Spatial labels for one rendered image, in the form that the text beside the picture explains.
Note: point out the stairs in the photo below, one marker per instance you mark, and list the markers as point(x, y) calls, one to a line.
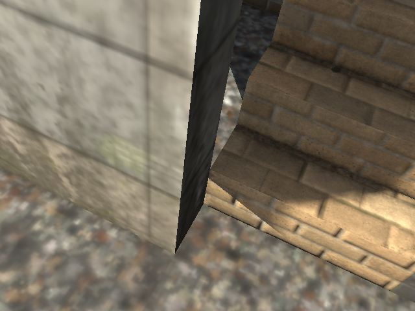
point(323, 153)

